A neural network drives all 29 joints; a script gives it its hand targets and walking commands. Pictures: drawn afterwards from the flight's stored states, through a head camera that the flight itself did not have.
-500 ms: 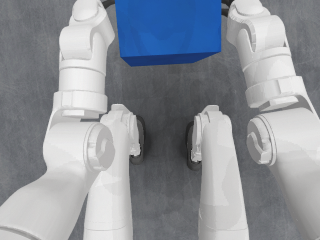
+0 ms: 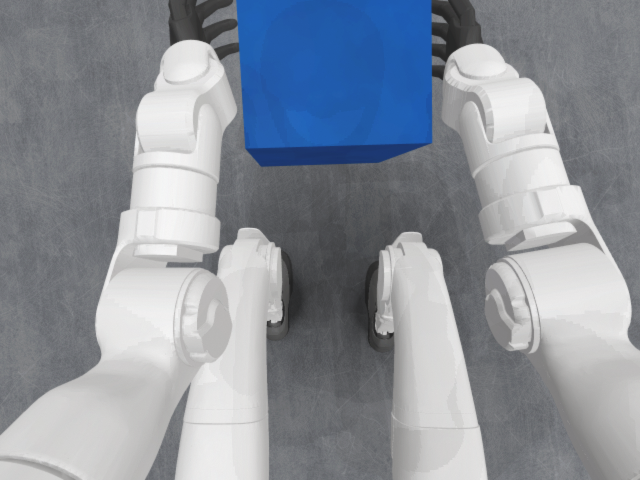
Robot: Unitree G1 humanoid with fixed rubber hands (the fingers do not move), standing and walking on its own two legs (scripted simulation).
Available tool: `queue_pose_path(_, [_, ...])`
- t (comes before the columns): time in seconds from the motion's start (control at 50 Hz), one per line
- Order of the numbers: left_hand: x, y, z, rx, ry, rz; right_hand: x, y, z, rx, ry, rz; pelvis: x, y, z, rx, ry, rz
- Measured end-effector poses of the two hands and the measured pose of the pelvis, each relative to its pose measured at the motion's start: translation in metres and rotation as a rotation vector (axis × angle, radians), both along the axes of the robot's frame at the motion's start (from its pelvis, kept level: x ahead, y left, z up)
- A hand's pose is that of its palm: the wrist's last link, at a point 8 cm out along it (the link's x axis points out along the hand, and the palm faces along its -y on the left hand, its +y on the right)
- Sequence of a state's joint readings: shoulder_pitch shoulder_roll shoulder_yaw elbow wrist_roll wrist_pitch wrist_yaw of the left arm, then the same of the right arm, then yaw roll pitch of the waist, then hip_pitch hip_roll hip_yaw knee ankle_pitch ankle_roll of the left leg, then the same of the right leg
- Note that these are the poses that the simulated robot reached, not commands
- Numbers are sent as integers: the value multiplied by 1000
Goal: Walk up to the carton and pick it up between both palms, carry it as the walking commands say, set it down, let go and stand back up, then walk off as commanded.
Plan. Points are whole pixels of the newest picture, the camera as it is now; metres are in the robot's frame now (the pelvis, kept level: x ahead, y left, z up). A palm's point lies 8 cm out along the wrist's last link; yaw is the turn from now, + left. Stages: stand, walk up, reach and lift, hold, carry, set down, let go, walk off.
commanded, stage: reach and lift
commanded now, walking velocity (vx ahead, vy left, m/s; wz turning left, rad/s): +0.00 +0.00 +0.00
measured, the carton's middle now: (325, 80) +0.52 +0.02 -0.12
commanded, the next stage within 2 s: none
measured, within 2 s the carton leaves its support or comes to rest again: neither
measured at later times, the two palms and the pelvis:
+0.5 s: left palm (161, 38) +0.49 +0.14 +0.04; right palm (489, 49) +0.49 -0.12 +0.01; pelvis +0.00 +0.00 +0.06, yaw -1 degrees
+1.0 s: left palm (110, 12) +0.47 +0.14 +0.11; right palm (536, 25) +0.47 -0.12 +0.09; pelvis +0.01 +0.00 +0.12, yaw -1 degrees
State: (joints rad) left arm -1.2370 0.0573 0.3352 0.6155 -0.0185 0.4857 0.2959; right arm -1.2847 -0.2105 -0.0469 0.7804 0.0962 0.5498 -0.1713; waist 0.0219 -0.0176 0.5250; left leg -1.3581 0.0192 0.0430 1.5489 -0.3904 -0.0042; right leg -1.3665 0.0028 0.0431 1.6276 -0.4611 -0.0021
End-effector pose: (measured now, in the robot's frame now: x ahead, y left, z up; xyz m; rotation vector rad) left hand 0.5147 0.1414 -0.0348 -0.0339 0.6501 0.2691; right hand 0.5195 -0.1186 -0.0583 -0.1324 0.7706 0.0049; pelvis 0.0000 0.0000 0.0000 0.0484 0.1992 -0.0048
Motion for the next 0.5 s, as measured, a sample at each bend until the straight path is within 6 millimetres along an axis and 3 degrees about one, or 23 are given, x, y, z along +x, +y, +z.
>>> queue_pose_path(0.5, [-27,1,74,9,-1,-2,-26,1,73,-9,7,7,1,-1,57,-3,-102,-11])
